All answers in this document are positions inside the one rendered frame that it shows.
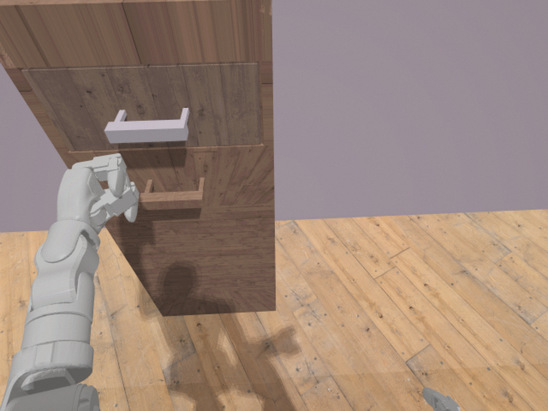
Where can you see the right robot hand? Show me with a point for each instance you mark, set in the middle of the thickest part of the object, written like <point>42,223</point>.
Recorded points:
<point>440,402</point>

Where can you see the cabinet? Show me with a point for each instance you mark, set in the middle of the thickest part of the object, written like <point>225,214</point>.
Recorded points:
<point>216,259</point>

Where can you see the left robot upper arm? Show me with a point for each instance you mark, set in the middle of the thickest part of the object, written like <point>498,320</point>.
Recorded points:
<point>77,397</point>

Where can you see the robot left forearm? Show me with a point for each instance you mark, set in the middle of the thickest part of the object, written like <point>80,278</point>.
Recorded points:
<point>55,349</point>

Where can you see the drawer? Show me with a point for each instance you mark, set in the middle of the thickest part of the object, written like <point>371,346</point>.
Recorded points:
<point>223,99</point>

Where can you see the left robot hand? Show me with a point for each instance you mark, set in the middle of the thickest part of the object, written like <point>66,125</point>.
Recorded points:
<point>81,197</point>

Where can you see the handle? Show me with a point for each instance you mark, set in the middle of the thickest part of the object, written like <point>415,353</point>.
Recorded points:
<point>120,131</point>
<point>172,200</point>

